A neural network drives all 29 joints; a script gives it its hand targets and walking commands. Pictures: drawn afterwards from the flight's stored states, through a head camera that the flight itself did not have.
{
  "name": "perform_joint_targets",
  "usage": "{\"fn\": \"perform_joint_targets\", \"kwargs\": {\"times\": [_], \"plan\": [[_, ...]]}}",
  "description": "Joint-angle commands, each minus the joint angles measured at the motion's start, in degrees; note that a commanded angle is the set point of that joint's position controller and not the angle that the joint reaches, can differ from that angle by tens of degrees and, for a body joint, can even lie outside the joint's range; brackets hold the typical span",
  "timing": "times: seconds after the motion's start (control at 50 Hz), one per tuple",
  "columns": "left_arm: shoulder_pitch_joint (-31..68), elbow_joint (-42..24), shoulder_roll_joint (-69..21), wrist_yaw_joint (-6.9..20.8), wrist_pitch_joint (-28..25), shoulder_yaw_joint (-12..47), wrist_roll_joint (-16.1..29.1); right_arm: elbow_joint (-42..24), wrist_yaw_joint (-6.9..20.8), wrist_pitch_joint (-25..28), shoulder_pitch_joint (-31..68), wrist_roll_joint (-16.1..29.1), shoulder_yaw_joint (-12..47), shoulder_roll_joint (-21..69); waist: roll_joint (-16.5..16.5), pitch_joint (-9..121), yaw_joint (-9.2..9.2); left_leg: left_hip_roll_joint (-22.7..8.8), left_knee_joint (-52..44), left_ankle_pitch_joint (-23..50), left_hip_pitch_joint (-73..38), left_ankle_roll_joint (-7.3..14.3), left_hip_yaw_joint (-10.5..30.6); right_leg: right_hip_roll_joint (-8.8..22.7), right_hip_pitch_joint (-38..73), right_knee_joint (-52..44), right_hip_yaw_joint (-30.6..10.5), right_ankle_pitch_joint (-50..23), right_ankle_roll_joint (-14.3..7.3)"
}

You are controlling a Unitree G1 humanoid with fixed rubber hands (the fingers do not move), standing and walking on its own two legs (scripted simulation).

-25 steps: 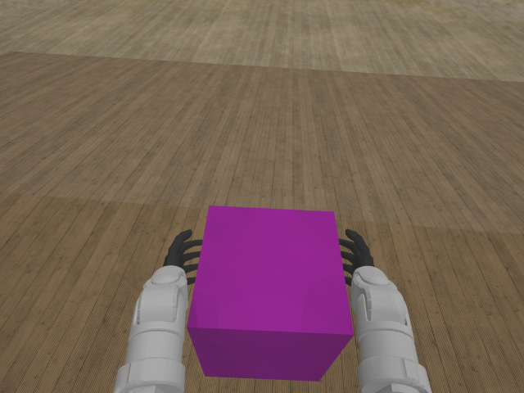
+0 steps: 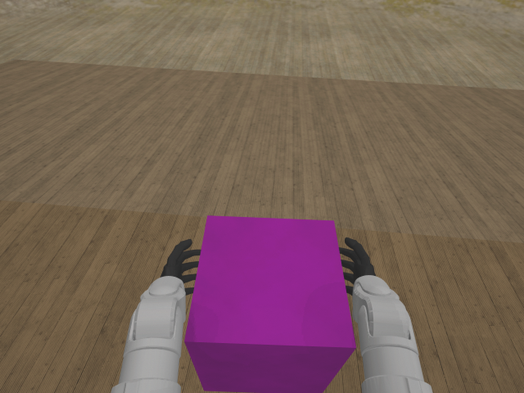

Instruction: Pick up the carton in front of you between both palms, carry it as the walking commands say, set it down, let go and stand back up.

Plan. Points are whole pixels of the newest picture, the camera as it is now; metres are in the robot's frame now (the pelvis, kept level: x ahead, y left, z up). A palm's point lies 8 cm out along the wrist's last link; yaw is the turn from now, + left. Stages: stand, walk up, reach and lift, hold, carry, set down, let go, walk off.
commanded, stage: reach and lift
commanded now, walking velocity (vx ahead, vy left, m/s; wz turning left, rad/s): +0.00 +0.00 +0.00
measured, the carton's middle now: (266, 309) +0.28 +0.00 -0.04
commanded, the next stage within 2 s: hold in 0.06 s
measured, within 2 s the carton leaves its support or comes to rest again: neither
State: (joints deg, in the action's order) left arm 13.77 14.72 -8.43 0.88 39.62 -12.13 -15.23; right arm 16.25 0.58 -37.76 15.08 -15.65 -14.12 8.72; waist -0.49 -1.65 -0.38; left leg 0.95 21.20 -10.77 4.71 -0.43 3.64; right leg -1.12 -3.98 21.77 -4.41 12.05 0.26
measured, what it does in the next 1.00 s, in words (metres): stands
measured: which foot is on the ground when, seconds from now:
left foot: down 0.00-1.00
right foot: down 0.00-1.00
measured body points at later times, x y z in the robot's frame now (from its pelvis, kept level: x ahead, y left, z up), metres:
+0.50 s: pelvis -0.02 +0.00 +0.00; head -0.06 +0.00 +0.45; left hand +0.28 +0.15 +0.04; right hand +0.28 -0.16 +0.04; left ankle +0.02 +0.13 -0.75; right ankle +0.01 -0.12 -0.75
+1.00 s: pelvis +0.00 +0.00 +0.00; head -0.04 +0.00 +0.45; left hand +0.29 +0.15 +0.04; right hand +0.29 -0.15 +0.04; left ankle +0.02 +0.13 -0.75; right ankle +0.01 -0.12 -0.75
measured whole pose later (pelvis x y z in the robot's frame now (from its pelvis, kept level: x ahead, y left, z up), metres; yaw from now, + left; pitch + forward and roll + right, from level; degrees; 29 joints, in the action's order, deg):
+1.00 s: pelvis +0.00 +0.00 +0.00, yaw +0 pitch -8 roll +0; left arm 12.9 10.3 -8.2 0.7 44.4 -10.4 -14.5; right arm 11.5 0.7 -42.8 14.1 -15.3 -12.6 8.5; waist -0.3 -2.1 0.1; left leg 1.1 20.2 -10.3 2.3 -0.3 3.7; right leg -1.0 -1.5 20.7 -4.5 11.5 0.4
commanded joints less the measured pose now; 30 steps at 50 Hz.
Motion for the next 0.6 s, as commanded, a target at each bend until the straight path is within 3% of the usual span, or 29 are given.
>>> {"fn": "perform_joint_targets", "kwargs": {"times": [0.0, 0.16, 0.26, 0.3, 0.58], "plan": [[28.52, -4.82, -51.69, 12.17, -2.04, 30.70, 13.58, -1.49, 12.85, 0.08, 24.59, 13.23, 30.94, 53.39, 0.21, 14.48, -0.07, 4.29, -1.66, 11.77, -5.81, 0.25, 0.39, -4.08, 1.20, -2.70, -0.25, -12.65, 0.34], [26.01, -11.56, -51.37, 11.61, 1.11, 35.44, 16.40, -7.72, 12.10, -3.21, 21.12, 15.77, 35.02, 52.51, 0.43, 16.60, 0.88, 4.25, -2.57, 15.11, -8.54, -0.18, 0.99, -4.02, 3.92, -3.81, -0.70, -16.74, 0.51], [26.28, -7.23, -48.27, 11.44, 2.48, 30.34, 13.52, -4.33, 12.29, -4.69, 22.54, 13.15, 30.41, 49.53, 0.27, 7.18, 0.49, 4.04, -4.18, 4.59, -4.22, 0.39, 0.45, -3.68, 0.65, -5.11, 0.15, -5.80, 0.08], [28.84, -6.93, -49.62, 11.82, 2.15, 30.65, 13.76, -4.65, 12.80, -4.36, 25.60, 13.59, 31.10, 50.70, 0.14, 7.65, 0.45, 3.96, -3.98, 1.92, -3.67, 0.70, 0.12, -3.57, -0.03, -4.98, 0.27, -3.21, 0.04], [33.94, -4.01, -51.73, 12.30, 1.52, 30.55, 13.59, -1.90, 13.34, -3.37, 30.56, 13.41, 30.80, 52.09, 0.34, 11.78, 0.42, 3.69, -2.87, 0.34, -4.91, 0.54, 0.14, -3.64, -0.94, -3.93, 0.53, -0.93, -0.23]]}}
